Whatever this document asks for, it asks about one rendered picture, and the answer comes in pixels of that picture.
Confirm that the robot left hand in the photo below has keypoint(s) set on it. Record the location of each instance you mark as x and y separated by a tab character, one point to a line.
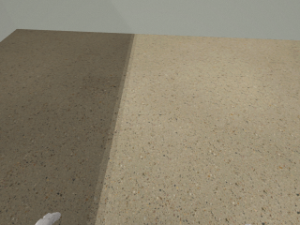
49	219

